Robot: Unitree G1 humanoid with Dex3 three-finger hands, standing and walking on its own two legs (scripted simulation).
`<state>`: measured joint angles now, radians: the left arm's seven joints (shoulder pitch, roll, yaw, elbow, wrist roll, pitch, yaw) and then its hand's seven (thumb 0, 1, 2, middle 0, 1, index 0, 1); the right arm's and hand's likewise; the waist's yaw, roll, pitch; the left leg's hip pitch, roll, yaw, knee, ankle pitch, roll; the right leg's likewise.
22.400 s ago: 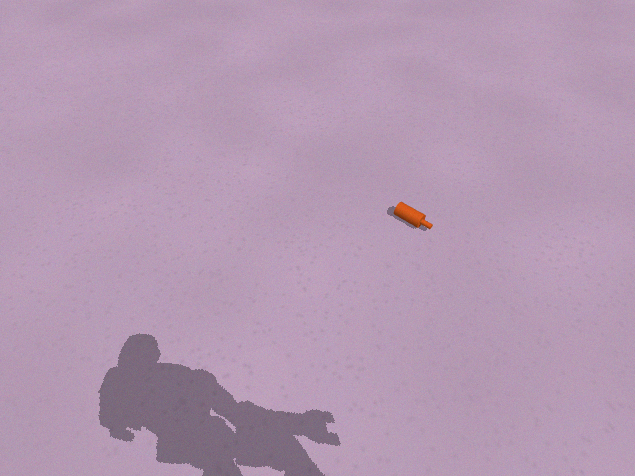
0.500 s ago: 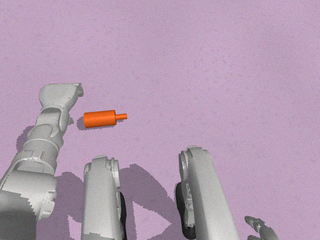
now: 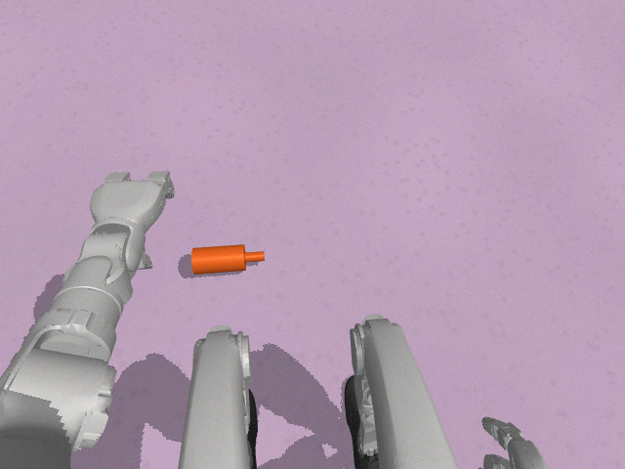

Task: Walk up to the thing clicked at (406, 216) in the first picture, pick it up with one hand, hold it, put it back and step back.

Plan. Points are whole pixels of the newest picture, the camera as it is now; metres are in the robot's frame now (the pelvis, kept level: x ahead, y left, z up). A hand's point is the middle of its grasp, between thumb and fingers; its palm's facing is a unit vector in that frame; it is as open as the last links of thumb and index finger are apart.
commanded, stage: go down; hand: left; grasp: from above
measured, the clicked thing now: (229, 258) +0.53 +0.15 -0.47
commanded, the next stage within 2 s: approach in 1.90 s
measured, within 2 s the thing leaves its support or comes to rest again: neither
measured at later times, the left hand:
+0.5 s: hand (127, 224) +0.43 +0.24 -0.04, palm faces -0.42 -0.01 -0.91, open 14.1 cm
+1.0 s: hand (120, 223) +0.43 +0.24 -0.03, palm faces -0.43 -0.02 -0.90, open 14.2 cm
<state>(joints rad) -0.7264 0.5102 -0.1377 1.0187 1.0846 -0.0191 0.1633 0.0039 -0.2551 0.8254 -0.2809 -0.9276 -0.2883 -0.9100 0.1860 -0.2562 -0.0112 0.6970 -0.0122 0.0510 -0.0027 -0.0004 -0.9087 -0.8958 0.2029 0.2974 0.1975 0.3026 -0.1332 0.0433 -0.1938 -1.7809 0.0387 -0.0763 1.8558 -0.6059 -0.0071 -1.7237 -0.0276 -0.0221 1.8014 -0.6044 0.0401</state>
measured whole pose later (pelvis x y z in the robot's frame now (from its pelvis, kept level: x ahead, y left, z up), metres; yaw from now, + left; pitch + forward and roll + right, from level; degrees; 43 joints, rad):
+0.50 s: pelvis +0.02 +0.00 +0.06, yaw +0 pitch +29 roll -4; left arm -0.63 0.47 -0.11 1.02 1.10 -0.02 0.22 0.00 -0.52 0.99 -0.10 -1.02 -0.08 -1.03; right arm 0.21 -0.23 -0.04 0.73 0.00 0.04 -0.02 0.00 -0.91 -0.90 0.20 0.30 0.20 0.30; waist -0.12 0.04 -0.20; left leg -1.57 0.05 -0.05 1.66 -0.60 0.00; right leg -1.53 -0.02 -0.01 1.60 -0.58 0.04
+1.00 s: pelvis +0.04 +0.00 +0.09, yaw +1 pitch +28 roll -3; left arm -0.57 0.45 -0.10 1.01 1.11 -0.02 0.26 0.00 -0.53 0.99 -0.09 -1.00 -0.07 -1.01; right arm 0.20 -0.23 -0.05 0.73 -0.01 0.03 -0.02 0.00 -0.91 -0.90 0.20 0.30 0.20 0.30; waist -0.12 0.03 -0.19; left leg -1.46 0.05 -0.05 1.56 -0.60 -0.01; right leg -1.42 -0.02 -0.02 1.51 -0.58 0.04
